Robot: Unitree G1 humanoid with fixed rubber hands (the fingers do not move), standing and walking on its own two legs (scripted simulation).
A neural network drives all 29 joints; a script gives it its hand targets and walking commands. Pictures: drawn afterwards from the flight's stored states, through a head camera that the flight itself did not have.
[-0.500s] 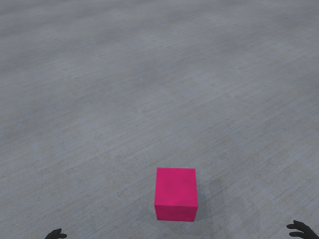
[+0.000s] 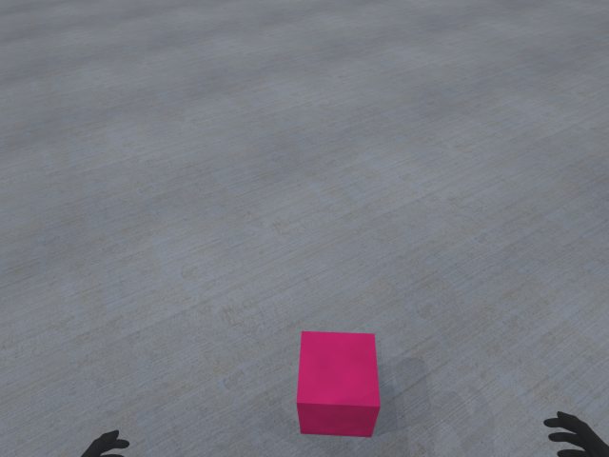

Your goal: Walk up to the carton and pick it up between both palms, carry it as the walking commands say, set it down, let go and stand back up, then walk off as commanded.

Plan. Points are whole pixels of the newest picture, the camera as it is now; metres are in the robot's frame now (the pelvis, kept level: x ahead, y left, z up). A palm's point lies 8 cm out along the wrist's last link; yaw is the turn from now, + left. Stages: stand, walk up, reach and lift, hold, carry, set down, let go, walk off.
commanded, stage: walk up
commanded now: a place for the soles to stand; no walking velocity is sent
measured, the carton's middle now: (336, 384) +0.48 -0.02 -0.62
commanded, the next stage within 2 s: reach and lift in 0.68 s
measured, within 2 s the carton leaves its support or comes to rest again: neither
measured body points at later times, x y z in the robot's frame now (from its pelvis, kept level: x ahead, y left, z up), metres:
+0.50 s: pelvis -0.01 +0.00 +0.00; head -0.02 -0.01 +0.45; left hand +0.12 +0.33 -0.08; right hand +0.13 -0.33 -0.06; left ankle +0.01 +0.13 -0.71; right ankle +0.03 -0.10 -0.71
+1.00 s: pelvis -0.02 -0.01 +0.00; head +0.08 -0.01 +0.43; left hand +0.19 +0.27 -0.09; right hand +0.19 -0.32 -0.08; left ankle +0.01 +0.13 -0.71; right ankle +0.03 -0.10 -0.71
